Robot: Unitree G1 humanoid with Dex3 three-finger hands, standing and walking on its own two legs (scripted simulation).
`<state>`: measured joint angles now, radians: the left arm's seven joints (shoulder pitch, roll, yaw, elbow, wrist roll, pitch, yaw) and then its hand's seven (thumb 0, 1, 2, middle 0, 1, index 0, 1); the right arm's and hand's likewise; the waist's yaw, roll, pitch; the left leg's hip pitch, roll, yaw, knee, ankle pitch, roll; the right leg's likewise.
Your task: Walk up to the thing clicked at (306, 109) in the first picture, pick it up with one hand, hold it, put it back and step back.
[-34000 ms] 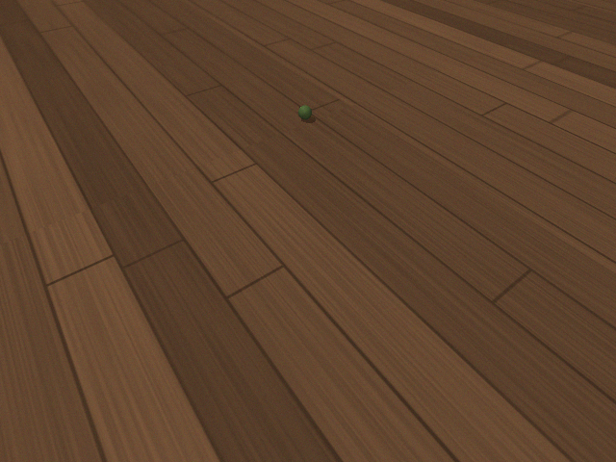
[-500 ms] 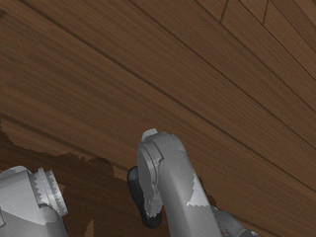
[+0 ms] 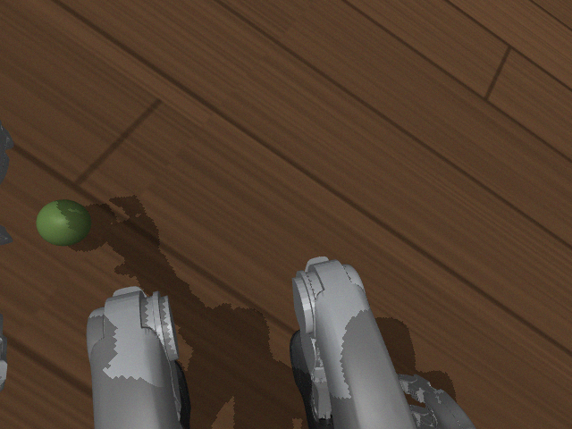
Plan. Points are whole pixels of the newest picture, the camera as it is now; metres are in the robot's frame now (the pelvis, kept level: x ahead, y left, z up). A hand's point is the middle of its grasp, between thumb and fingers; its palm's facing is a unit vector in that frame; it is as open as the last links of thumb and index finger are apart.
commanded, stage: withdraw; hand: left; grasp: from above
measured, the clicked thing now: (64, 222) +0.47 +0.32 -0.30
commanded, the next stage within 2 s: home in 0.44 s
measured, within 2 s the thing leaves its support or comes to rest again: neither
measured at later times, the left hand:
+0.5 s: hand (32, 211) +0.45 +0.32 -0.17, palm faces -0.42 -0.08 -0.90, open 14.1 cm
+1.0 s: hand out of the picture +0.37 +0.31 -0.01, palm faces -0.33 -0.48 -0.81, open 9.8 cm
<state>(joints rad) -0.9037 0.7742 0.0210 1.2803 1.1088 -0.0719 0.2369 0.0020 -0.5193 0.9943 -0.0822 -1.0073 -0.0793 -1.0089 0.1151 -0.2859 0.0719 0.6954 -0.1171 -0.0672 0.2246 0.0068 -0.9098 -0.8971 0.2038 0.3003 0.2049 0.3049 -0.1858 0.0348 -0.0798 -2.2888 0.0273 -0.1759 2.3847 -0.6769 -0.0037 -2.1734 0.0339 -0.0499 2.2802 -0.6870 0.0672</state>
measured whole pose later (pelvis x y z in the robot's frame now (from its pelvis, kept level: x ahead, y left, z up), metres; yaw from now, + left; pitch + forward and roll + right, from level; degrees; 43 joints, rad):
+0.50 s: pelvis -0.01 -0.01 -0.02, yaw +1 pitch +30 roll -9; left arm -1.01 0.86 0.10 1.47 1.31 -0.29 0.36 0.00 -0.51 1.00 -0.09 -1.01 -0.09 -1.01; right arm 0.15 -0.30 0.13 0.69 -0.16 -0.01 0.11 0.01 -0.90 -0.89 0.20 0.30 0.20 0.30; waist -0.27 -0.04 0.01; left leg -2.35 0.00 -0.19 2.42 -0.60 -0.03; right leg -2.23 0.03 -0.06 2.33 -0.63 0.05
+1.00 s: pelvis +0.00 +0.00 +0.10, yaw +4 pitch +34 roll -7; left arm -0.45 0.58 0.08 0.65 0.70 -0.01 0.00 0.00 0.43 0.83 -0.21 -0.39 -0.20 -0.40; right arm 0.17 -0.28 -0.01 0.62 -0.02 0.04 0.09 0.01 -0.90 -0.89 0.21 0.30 0.21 0.30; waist -0.09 0.04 -0.18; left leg -2.02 0.04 -0.12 2.07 -0.66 -0.01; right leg -1.93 0.00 -0.03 2.00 -0.67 0.06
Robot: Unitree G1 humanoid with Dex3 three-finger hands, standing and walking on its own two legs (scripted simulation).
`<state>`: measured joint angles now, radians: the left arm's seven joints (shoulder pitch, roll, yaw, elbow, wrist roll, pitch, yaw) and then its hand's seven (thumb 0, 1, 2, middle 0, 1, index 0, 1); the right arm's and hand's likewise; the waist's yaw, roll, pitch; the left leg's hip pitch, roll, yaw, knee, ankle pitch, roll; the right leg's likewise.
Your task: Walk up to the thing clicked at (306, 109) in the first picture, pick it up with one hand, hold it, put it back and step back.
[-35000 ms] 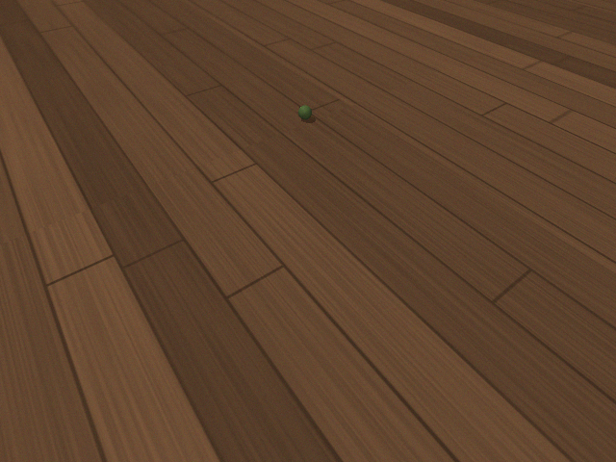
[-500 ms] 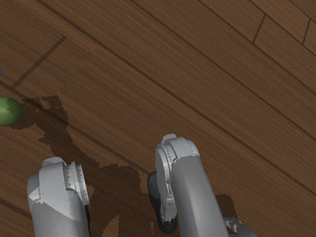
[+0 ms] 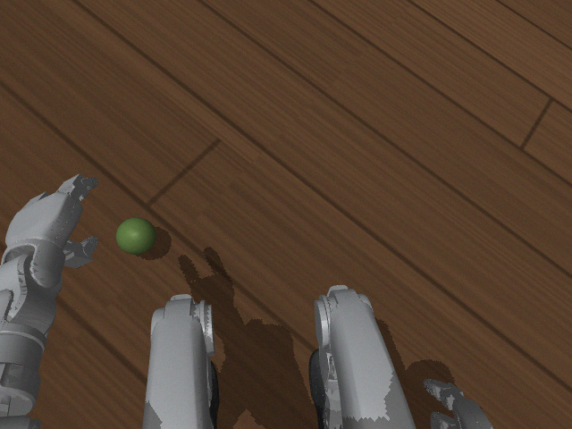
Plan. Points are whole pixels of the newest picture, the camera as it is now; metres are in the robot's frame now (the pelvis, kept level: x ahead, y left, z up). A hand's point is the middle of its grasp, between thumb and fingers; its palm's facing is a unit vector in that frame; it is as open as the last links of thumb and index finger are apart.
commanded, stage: home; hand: left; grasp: from above
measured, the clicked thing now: (136, 236) +0.49 +0.29 -0.40
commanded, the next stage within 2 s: none
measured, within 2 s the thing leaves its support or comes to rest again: neither
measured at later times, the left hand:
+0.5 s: hand (29, 350) +0.25 +0.21 +0.10, palm faces +0.03 -0.93 -0.37, open 7.5 cm
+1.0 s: hand out of the picture +0.22 +0.19 +0.23, palm faces +0.18 -0.96 -0.20, open 7.4 cm
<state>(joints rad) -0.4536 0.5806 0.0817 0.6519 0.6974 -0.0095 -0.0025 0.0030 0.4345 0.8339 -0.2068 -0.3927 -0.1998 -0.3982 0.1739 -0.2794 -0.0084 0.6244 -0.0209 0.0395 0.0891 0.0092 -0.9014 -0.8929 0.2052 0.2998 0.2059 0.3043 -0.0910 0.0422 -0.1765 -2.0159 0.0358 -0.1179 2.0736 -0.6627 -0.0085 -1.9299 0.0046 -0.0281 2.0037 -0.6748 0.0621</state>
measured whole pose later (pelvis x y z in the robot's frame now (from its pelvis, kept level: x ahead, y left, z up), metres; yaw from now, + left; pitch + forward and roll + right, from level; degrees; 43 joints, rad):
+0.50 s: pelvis +0.03 -0.01 +0.18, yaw +5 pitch +21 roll -4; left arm 0.17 0.31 0.04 0.12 0.08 0.34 0.06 0.01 0.89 0.89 -0.21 -0.30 -0.20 -0.30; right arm 0.15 -0.20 0.04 0.54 0.04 -0.10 -0.07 0.01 -0.90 -0.89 0.21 0.30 0.21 0.30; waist -0.06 0.04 -0.19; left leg -1.26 0.04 -0.09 1.45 -0.56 -0.03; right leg -1.19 -0.02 -0.05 1.40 -0.57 0.03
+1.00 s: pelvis +0.08 -0.01 +0.27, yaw +7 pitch +11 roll -3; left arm 0.52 0.21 0.04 -0.15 -0.06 0.47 0.02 0.01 0.90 0.89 -0.20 -0.30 -0.20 -0.30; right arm 0.29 -0.22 0.03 0.51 0.02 -0.22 -0.19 0.02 -0.90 -0.89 0.20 0.30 0.21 0.30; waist -0.04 0.05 -0.19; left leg -0.72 0.04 -0.07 1.02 -0.48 -0.03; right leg -0.65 -0.02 -0.05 0.95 -0.49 0.03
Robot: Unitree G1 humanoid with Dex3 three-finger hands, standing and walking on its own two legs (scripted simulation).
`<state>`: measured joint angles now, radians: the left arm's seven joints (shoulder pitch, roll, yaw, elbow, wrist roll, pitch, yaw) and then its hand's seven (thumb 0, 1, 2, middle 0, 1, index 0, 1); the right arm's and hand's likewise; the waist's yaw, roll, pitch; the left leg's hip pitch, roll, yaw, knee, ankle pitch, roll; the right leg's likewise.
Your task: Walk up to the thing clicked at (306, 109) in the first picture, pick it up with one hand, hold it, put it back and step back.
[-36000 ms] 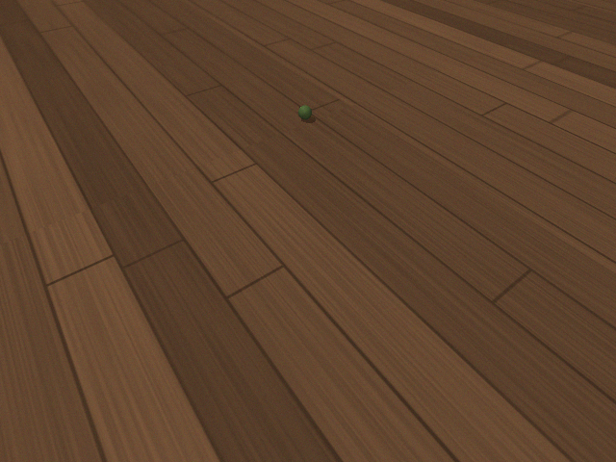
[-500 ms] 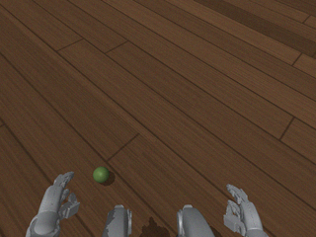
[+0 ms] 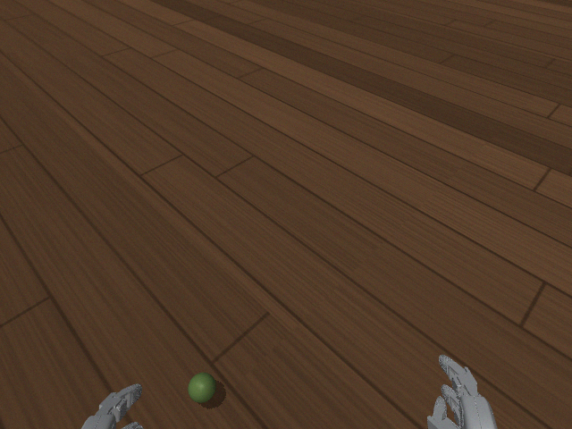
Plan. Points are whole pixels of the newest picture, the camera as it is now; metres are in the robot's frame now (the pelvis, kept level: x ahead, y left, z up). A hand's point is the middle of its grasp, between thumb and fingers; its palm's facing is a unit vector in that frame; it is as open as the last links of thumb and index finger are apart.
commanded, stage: home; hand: left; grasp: from above
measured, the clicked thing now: (202, 387) +0.44 +0.25 -0.67
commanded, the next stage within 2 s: stand in 1.86 s
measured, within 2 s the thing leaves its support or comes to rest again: neither
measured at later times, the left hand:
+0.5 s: hand out of the picture +0.16 +0.18 -0.05, palm faces +0.06 -0.98 -0.19, open 7.4 cm
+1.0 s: hand out of the picture +0.15 +0.18 -0.05, palm faces +0.05 -0.98 -0.19, open 7.4 cm
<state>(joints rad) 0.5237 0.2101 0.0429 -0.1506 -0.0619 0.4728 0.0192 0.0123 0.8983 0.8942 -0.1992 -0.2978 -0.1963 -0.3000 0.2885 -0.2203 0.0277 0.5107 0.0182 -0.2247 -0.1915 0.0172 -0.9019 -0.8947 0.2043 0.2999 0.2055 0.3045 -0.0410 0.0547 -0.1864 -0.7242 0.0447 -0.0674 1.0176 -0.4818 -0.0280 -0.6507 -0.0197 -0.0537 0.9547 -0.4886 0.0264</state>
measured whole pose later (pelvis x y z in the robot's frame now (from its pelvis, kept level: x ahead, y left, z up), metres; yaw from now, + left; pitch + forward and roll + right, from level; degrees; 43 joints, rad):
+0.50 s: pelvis +0.00 +0.00 +0.00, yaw +0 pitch +10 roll -3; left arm 0.50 0.21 0.04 -0.13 -0.05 0.45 0.02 0.01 0.90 0.89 -0.20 -0.30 -0.20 -0.30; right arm 0.29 -0.21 0.04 0.55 0.01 -0.23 -0.18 0.02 -0.90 -0.89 0.21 0.30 0.21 0.30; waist -0.04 0.05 -0.16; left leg -0.71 0.04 -0.07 1.02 -0.49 -0.02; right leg -0.63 -0.02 -0.05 0.95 -0.49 0.03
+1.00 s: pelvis -0.01 +0.01 +0.00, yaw +0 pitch +9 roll -3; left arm 0.50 0.22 0.04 -0.13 -0.05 0.46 0.02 0.01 0.90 0.89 -0.20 -0.30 -0.20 -0.30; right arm 0.28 -0.21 0.04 0.54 0.01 -0.24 -0.18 0.02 -0.90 -0.89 0.21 0.30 0.21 0.30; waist -0.03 0.05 -0.16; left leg -0.71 0.04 -0.06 1.03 -0.48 -0.02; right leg -0.64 -0.02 -0.05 0.96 -0.48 0.03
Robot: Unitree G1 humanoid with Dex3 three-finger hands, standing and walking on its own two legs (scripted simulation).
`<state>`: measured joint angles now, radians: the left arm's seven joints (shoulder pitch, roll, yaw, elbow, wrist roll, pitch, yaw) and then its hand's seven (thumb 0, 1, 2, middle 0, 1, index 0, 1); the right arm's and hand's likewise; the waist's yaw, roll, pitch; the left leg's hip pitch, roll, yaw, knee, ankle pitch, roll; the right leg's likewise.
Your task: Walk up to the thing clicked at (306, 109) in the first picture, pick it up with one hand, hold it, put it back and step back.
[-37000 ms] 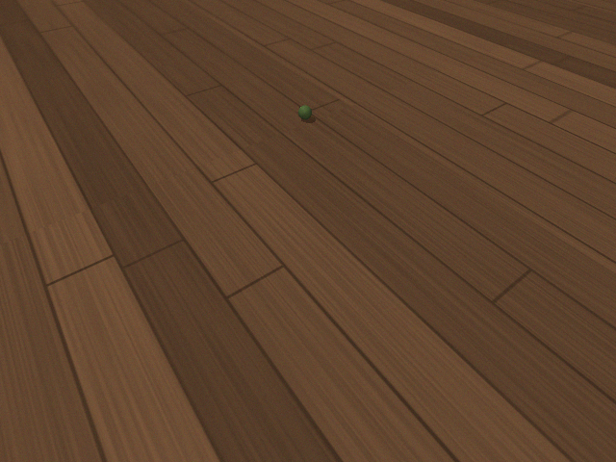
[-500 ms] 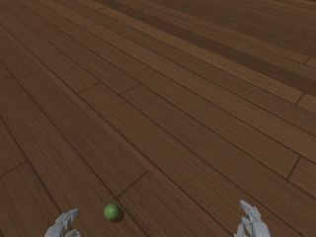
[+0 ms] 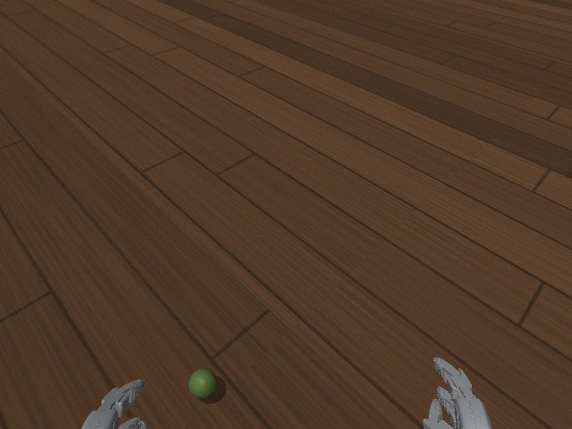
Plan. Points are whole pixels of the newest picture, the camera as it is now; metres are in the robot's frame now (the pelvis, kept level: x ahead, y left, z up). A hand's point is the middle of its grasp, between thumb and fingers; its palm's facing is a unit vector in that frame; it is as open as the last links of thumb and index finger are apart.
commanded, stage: home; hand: left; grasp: from above
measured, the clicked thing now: (202, 382) +0.44 +0.24 -0.67
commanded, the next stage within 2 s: stand in 0.86 s
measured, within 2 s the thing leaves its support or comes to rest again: neither
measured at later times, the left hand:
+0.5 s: hand out of the picture +0.16 +0.18 -0.04, palm faces +0.05 -0.98 -0.19, open 7.4 cm
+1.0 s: hand out of the picture +0.17 +0.19 -0.05, palm faces +0.03 -0.97 -0.24, open 7.4 cm
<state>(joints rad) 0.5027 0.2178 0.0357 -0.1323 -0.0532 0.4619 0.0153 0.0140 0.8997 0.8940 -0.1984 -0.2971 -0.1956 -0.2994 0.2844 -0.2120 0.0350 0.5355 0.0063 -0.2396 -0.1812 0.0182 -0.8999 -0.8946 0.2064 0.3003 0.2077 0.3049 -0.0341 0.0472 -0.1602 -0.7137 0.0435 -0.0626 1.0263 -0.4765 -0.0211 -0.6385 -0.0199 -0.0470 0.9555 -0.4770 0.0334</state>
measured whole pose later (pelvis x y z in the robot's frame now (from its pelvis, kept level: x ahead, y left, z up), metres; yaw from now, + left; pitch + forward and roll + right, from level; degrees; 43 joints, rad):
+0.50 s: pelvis +0.00 +0.00 +0.00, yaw +0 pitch +9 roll -3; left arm 0.51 0.22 0.03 -0.14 -0.05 0.46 0.02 0.01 0.90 0.89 -0.20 -0.30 -0.20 -0.30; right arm 0.29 -0.21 0.03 0.54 0.01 -0.24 -0.18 0.02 -0.90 -0.89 0.21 0.30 0.21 0.30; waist -0.03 0.05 -0.16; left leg -0.72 0.04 -0.06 1.03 -0.48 -0.02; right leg -0.64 -0.02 -0.05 0.96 -0.48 0.03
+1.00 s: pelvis +0.00 +0.00 +0.00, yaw +0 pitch +7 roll -2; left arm 0.43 0.24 0.01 0.00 -0.01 0.33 0.03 0.01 0.90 0.89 -0.20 -0.30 -0.20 -0.30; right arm 0.25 -0.22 0.02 0.59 -0.05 -0.21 -0.15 0.02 -0.90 -0.89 0.21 0.30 0.21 0.30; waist -0.01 0.03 -0.09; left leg -0.65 0.04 -0.05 1.01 -0.48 -0.01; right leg -0.58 -0.03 -0.03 0.95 -0.48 0.04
